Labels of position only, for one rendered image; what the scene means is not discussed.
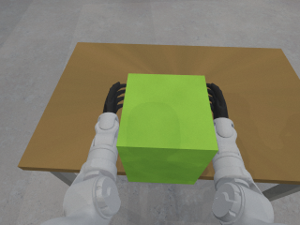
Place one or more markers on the table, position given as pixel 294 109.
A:
pixel 259 85

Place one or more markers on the robot right upper arm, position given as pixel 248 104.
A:
pixel 238 205

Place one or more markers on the right robot hand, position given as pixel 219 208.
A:
pixel 218 105

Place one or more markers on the right robot forearm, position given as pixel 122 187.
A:
pixel 228 164

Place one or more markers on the carton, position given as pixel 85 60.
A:
pixel 166 133

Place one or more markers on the left robot forearm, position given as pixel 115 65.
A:
pixel 103 153

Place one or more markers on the robot left upper arm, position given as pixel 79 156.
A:
pixel 90 202

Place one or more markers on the left robot hand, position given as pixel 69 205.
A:
pixel 111 103

